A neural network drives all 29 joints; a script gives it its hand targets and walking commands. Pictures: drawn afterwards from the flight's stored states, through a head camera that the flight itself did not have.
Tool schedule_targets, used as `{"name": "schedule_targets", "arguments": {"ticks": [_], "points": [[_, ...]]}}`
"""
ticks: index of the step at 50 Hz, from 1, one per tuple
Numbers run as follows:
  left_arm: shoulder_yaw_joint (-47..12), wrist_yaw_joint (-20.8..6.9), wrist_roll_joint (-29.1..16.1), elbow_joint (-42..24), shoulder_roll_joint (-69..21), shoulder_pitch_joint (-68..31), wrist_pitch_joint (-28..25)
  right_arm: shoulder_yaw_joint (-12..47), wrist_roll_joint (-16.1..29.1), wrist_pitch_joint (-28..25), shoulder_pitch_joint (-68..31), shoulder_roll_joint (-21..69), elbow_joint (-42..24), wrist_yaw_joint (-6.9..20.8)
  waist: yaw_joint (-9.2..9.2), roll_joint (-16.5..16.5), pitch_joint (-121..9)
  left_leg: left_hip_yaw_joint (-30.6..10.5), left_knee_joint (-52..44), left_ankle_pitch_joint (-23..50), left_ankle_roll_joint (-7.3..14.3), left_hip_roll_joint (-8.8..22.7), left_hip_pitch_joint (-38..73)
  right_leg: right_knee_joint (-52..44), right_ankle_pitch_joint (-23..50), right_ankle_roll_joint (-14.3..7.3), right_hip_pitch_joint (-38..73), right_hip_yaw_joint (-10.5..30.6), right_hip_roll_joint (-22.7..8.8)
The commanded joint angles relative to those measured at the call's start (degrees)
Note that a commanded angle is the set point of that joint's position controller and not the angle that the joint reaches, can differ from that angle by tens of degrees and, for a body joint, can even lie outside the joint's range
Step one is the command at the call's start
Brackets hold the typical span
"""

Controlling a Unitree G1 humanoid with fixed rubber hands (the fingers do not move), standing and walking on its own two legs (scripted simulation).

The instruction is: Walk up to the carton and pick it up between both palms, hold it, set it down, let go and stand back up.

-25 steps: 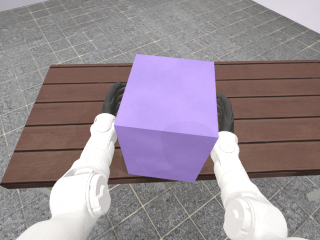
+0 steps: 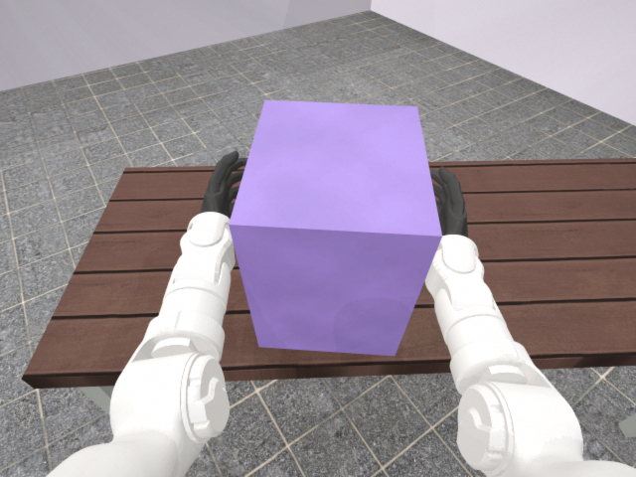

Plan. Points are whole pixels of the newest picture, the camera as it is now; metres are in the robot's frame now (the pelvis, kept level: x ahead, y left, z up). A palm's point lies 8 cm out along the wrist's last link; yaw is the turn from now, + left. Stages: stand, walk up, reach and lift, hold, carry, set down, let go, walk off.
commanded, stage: reach and lift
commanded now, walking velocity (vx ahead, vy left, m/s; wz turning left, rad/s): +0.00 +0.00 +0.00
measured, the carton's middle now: (333, 234) +0.43 -0.02 +0.07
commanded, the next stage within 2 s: none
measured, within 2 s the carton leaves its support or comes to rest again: neither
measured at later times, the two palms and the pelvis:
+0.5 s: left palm (207, 211) +0.39 +0.13 +0.16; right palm (457, 223) +0.36 -0.17 +0.15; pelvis -0.01 -0.01 +0.00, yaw +1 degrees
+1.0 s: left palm (187, 202) +0.37 +0.15 +0.20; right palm (457, 201) +0.36 -0.16 +0.19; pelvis -0.02 -0.01 +0.00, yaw +2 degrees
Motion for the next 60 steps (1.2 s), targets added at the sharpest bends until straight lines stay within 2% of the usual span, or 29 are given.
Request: {"name": "schedule_targets", "arguments": {"ticks": [1, 4, 5, 7, 8, 10, 13, 15, 16, 17, 20, 21, 22, 23, 26, 29, 35, 37, 41, 45, 46, 47, 50, 53, 54, 56, 57, 58, 60], "points": [[-15.0, -10.7, 1.1, -7.3, -34.0, -29.5, 3.1, 19.8, -0.2, -0.5, -37.0, 28.4, -10.2, 8.0, -0.91, 0.0, -21.4, 3.8, -0.5, 18.5, -2.2, -4.0, 8.4, 0.8, 11.8, -1.3, 11.7, -3.7, 5.9], [-18.3, -10.8, -0.7, -11.9, -36.1, -33.8, 5.2, 20.7, 0.9, 0.5, -40.0, 30.0, -13.3, 8.2, -1.11, 2.5, -24.5, 3.8, -0.7, 16.1, -2.1, -4.3, 8.2, 1.3, 10.7, -1.1, 12.0, -3.5, 5.3], [-20.6, -9.9, -1.6, -16.7, -38.4, -32.8, 5.5, 23.1, 2.3, 0.0, -41.5, 29.8, -17.9, 8.4, -1.09, 3.4, -30.4, 3.4, 1.2, 22.0, -2.7, -4.3, 10.7, 2.6, 14.6, -0.9, 13.4, -3.7, 6.0], [-20.4, -9.2, -0.6, -16.5, -36.2, -34.9, 6.8, 23.0, 3.3, 1.2, -38.8, 28.0, -13.0, 8.6, -1.67, 5.8, -26.7, 2.8, 1.9, 21.3, -3.7, -4.1, 12.3, 1.4, 10.8, -1.0, 10.2, -4.3, 6.0], [-19.4, -9.1, 0.0, -14.6, -36.3, -29.9, 8.0, 23.7, 5.0, 1.4, -40.5, 27.5, -15.2, 8.4, 0.48, 3.3, -23.2, 2.6, 1.2, 18.6, -2.9, -3.7, 10.0, 1.2, 9.3, -1.0, 11.0, -3.7, 6.2], [-16.8, -10.0, 1.2, -13.9, -35.5, -27.0, 10.4, 22.6, 4.9, 2.9, -39.7, 27.8, -15.2, 8.1, 0.18, 1.1, -21.0, 3.6, -1.3, 11.6, -1.3, -4.7, 7.4, 1.1, 8.5, -0.9, 14.2, -3.4, 5.6], [-23.0, -9.7, -2.3, -22.9, -36.1, -37.0, 9.2, 24.5, 6.2, 1.7, -42.2, 28.4, -18.4, 8.2, -1.98, 3.9, -28.9, 2.1, 1.2, 18.0, -2.8, -4.8, 10.9, 2.4, 12.1, -1.1, 13.2, -3.4, 5.9], [-21.0, -8.9, -1.2, -17.7, -35.8, -28.3, 10.9, 26.8, 7.2, 3.5, -42.8, 27.6, -19.8, 8.2, 0.08, 2.4, -27.0, 2.5, 0.7, 16.4, -2.3, -4.9, 10.2, 2.2, 11.3, -0.7, 13.8, -3.5, 6.0], [-22.5, -8.5, -1.4, -21.9, -37.1, -29.7, 11.3, 27.8, 8.5, 3.8, -42.8, 28.2, -21.4, 8.2, -0.69, 2.1, -28.5, 2.2, 1.9, 19.8, -2.5, -5.0, 10.6, 2.8, 14.1, -0.8, 14.4, -3.2, 6.4], [-19.1, -9.0, -0.4, -18.0, -34.2, -27.3, 12.9, 26.3, 8.1, 5.5, -40.3, 26.5, -16.4, 7.8, -0.51, 0.9, -20.5, 2.8, 0.3, 15.5, -2.1, -4.9, 8.2, 2.0, 11.9, -0.7, 14.3, -2.7, 5.4], [-20.5, -9.6, -1.2, -22.7, -34.7, -30.2, 13.8, 27.8, 9.7, 5.6, -42.6, 27.2, -20.2, 7.3, 0.53, 0.4, -23.6, 2.3, -0.1, 13.1, -1.2, -5.3, 9.0, 2.2, 12.7, -0.2, 16.8, -2.8, 5.2], [-21.3, -9.7, -1.5, -22.9, -34.7, -28.5, 14.1, 28.0, 9.9, 6.0, -39.6, 27.6, -18.3, 7.1, -1.57, -0.8, -23.6, 1.9, 0.1, 14.2, -1.4, -5.6, 10.0, 2.4, 13.4, -0.3, 16.5, -2.7, 5.8], [-19.9, -9.8, -1.1, -22.7, -34.1, -29.1, 14.6, 28.0, 10.2, 6.1, -41.4, 27.0, -19.1, 7.0, -0.93, -1.5, -21.1, 2.7, -0.2, 13.4, -1.6, -5.4, 10.0, 2.0, 12.9, 0.1, 16.7, -3.0, 5.6], [-18.7, -10.1, 0.6, -20.2, -32.6, -26.9, 15.8, 27.4, 10.3, 7.1, -40.2, 26.7, -16.2, 7.0, 0.93, 0.7, -18.1, 2.7, -1.2, 9.6, -0.8, -5.3, 8.9, 1.6, 9.6, -0.5, 15.3, -2.0, 4.8], [-22.6, -9.8, -2.1, -28.0, -34.4, -31.9, 16.4, 29.9, 12.3, 6.6, -43.6, 28.6, -21.9, 7.2, 0.02, 0.2, -23.9, 2.2, -0.2, 13.6, -1.1, -5.2, 9.8, 2.1, 10.4, -0.4, 16.7, -2.5, 5.6], [-24.0, -9.4, -2.6, -26.4, -35.6, -30.2, 17.6, 30.1, 13.1, 7.9, -45.2, 27.3, -20.8, 6.8, -1.95, 1.9, -21.1, 1.2, -0.1, 11.9, -0.8, -5.5, 10.7, 1.5, 6.9, -0.6, 13.5, -2.7, 6.1], [-22.8, -9.2, -1.6, -29.9, -34.9, -29.4, 21.7, 29.8, 15.0, 9.8, -47.2, 26.5, -23.3, 6.8, 0.0, 2.3, -20.9, 1.9, -0.1, 12.2, -1.1, -5.2, 9.9, 1.7, 5.8, -0.7, 15.2, -3.3, 6.2], [-25.5, -8.9, -2.4, -33.9, -36.9, -31.4, 22.6, 29.6, 14.8, 10.2, -45.3, 25.8, -21.5, 6.7, -2.61, 2.8, -21.0, 0.6, 0.4, 14.8, -1.7, -4.5, 11.5, 1.9, 5.3, -1.0, 13.3, -3.4, 6.8], [-25.3, -8.9, -1.4, -34.0, -36.6, -31.3, 24.9, 28.0, 14.6, 11.5, -46.9, 24.8, -20.8, 7.1, -2.87, 5.3, -19.0, 1.3, -0.5, 11.3, -2.3, -4.8, 10.9, 1.9, 2.4, -1.8, 13.6, -3.8, 6.5], [-26.2, -8.6, -2.5, -37.0, -36.7, -29.5, 26.7, 28.8, 16.2, 12.3, -48.0, 23.7, -24.2, 7.4, -3.25, 4.0, -21.2, -0.3, 0.2, 15.3, -2.2, -4.1, 11.8, 2.5, 5.0, -1.7, 14.0, -3.9, 7.3], [-24.9, -8.6, -1.3, -33.3, -35.6, -27.6, 27.6, 28.2, 16.0, 13.4, -46.6, 22.9, -21.5, 7.1, -3.04, 3.3, -17.4, 0.5, 0.3, 14.9, -2.3, -4.6, 11.2, 1.6, 4.2, -1.5, 13.2, -3.3, 7.0], [-25.5, -8.7, -2.3, -37.8, -36.2, -30.8, 27.2, 30.0, 15.9, 13.1, -48.8, 24.5, -25.3, 7.1, -3.26, 2.3, -21.3, 0.6, 0.6, 15.0, -2.1, -4.8, 12.3, 2.6, 6.1, -1.4, 15.0, -3.7, 6.9], [-25.5, -8.5, -2.4, -37.8, -36.1, -29.7, 27.9, 31.6, 17.7, 13.8, -49.5, 26.0, -27.0, 6.8, -1.93, 1.9, -22.5, 1.3, 1.4, 16.2, -2.0, -5.0, 11.1, 2.7, 9.1, -1.0, 16.9, -3.6, 6.8], [-23.8, -8.9, -1.8, -35.6, -35.0, -27.6, 29.3, 31.8, 17.2, 15.3, -48.7, 26.0, -25.6, 6.2, -1.42, 0.5, -19.3, 1.4, -0.3, 11.2, -1.1, -5.0, 9.9, 1.9, 5.6, -1.0, 14.6, -3.3, 6.5], [-26.1, -8.5, -3.3, -41.9, -36.3, -30.6, 29.5, 33.0, 18.8, 15.0, -49.5, 27.3, -29.3, 6.4, -1.29, 1.5, -21.6, 1.3, 0.7, 13.7, -1.6, -4.9, 9.6, 2.8, 8.2, -0.7, 16.5, -3.3, 6.6], [-22.6, -9.1, -0.7, -35.6, -33.8, -29.4, 30.6, 31.0, 17.6, 17.0, -48.2, 25.8, -23.8, 6.0, -2.68, 2.0, -16.5, 1.6, -0.3, 8.7, -0.9, -5.5, 8.4, 1.4, 4.0, -0.5, 15.8, -2.9, 6.1], [-22.5, -9.5, -0.8, -36.8, -33.7, -29.5, 31.4, 32.1, 18.1, 17.1, -48.9, 26.2, -25.4, 5.7, -1.05, 1.9, -17.1, 1.7, -0.1, 8.7, -0.5, -5.6, 7.7, 1.6, 4.1, -0.2, 16.5, -2.8, 6.0], [-24.8, -9.6, -1.8, -39.5, -33.4, -33.6, 31.2, 32.5, 18.7, 17.4, -50.2, 27.6, -25.8, 5.8, -2.17, 2.0, -19.3, 1.5, 0.0, 8.8, -0.8, -5.7, 8.1, 2.1, 4.7, -0.3, 15.9, -2.5, 6.0], [-24.2, -9.3, -1.9, -39.3, -34.4, -32.6, 31.7, 33.2, 19.9, 17.6, -53.2, 27.9, -28.2, 5.8, -0.88, 2.7, -20.3, 1.5, 0.7, 11.8, -1.2, -5.3, 8.3, 2.9, 6.4, -0.3, 15.8, -3.0, 6.7]]}}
